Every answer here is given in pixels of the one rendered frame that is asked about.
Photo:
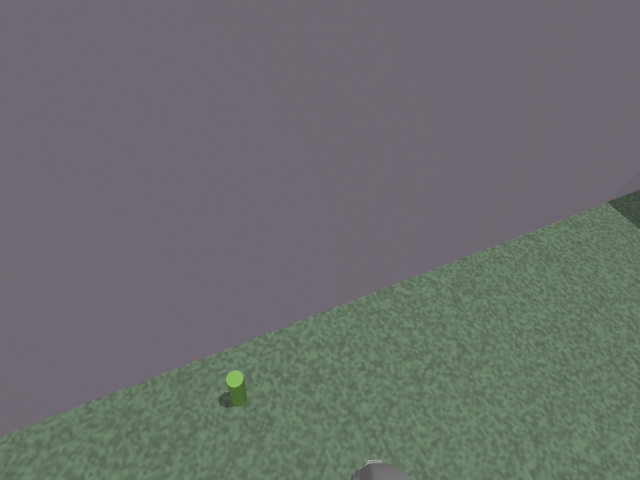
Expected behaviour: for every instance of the can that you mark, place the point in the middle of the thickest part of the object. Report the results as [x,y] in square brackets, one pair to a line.
[236,387]

